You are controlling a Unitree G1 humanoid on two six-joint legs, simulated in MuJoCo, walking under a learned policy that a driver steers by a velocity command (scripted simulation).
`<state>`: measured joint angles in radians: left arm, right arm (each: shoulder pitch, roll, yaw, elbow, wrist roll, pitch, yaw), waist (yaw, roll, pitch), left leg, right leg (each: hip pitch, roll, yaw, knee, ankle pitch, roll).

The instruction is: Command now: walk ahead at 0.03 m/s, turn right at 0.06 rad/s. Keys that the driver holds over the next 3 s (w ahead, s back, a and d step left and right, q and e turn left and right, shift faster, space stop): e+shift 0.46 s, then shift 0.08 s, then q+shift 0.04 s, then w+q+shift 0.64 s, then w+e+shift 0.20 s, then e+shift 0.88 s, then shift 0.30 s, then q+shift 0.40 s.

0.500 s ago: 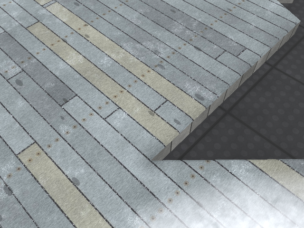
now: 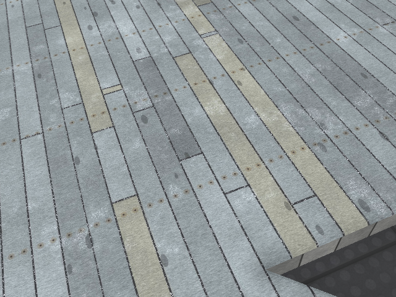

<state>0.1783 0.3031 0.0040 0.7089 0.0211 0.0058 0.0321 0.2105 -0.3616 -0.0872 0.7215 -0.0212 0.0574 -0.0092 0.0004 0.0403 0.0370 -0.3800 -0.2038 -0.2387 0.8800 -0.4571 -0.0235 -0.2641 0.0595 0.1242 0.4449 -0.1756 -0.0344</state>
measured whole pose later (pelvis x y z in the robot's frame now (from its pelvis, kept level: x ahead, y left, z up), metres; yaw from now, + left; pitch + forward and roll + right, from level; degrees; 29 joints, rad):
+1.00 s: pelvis +0.07 -0.04 -0.01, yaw -13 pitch +1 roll -1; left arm 0.35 0.27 0.03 0.83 0.03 -0.07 0.01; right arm 0.25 -0.32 -0.07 0.77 -0.02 0.02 0.07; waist 0.01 0.05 -0.01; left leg -0.74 0.04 -0.01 1.17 -0.18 0.04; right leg 0.07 0.03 -0.13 0.22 -0.33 -0.02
